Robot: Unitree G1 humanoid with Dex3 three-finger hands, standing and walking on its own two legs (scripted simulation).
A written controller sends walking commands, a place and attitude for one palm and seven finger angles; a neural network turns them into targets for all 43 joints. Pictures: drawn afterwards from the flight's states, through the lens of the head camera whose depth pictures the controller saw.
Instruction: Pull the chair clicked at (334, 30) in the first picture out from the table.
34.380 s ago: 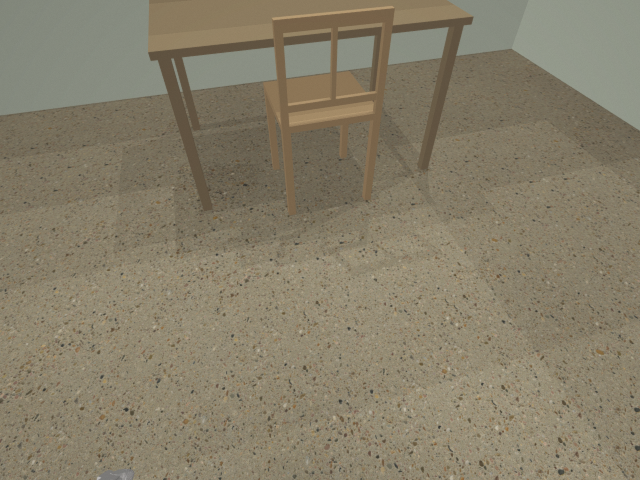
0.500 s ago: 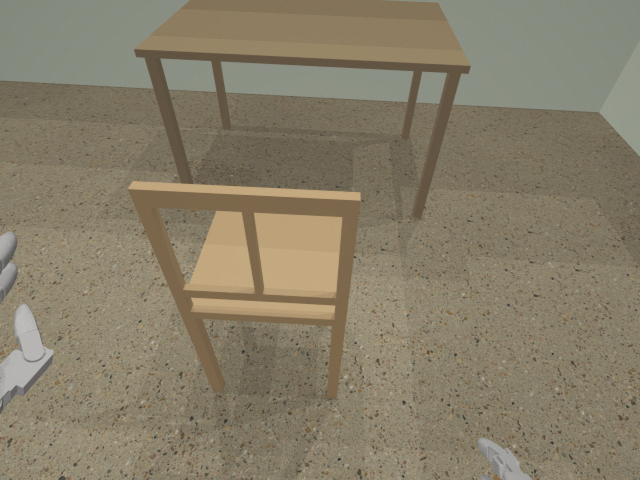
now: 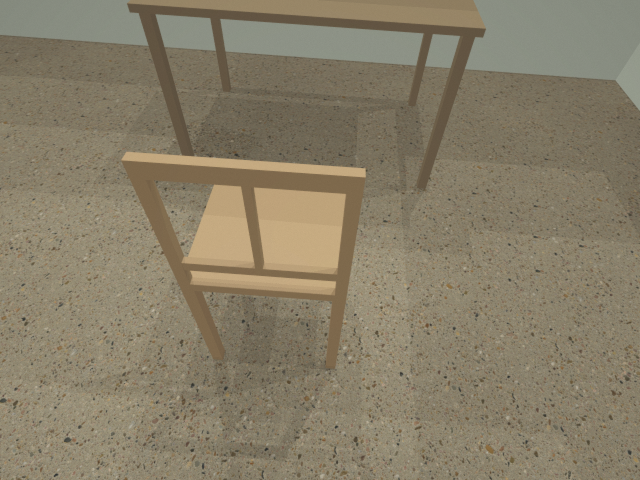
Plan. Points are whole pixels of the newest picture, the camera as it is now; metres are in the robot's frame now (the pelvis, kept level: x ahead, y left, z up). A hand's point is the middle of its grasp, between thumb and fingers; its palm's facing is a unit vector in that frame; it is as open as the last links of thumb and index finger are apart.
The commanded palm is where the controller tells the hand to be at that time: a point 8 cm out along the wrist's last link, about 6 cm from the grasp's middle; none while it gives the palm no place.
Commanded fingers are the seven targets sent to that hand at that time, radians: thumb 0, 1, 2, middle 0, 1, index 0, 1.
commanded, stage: let the arm hang, fingers relaxed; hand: left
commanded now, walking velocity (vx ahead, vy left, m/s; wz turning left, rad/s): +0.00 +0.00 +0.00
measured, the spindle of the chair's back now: (254, 229) +0.57 +0.16 -0.11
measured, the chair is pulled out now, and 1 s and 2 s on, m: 0.77 0.77 0.77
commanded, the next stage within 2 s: look to check the result in 0.60 s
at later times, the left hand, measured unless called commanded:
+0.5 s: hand out of the picture -0.02 +0.13 -0.18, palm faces +0.01 -0.99 -0.13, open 7.4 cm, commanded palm none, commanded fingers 0.00 0.90 0.90 -0.20 -0.30 -0.20 -0.30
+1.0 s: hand out of the picture +0.00 +0.14 -0.17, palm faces +0.01 -0.99 -0.17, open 7.4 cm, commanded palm none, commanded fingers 0.00 0.90 0.90 -0.20 -0.30 -0.20 -0.30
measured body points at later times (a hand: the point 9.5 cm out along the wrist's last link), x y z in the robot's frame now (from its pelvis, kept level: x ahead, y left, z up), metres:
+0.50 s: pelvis +0.00 -0.01 +0.00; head +0.02 -0.01 +0.45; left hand -0.02 +0.19 -0.16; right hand -0.02 -0.20 -0.16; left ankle +0.03 +0.10 -0.74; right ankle +0.00 -0.11 -0.74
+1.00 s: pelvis +0.01 -0.01 +0.00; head +0.03 -0.01 +0.45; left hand +0.00 +0.20 -0.16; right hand -0.02 -0.21 -0.16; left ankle +0.03 +0.10 -0.74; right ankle +0.00 -0.11 -0.74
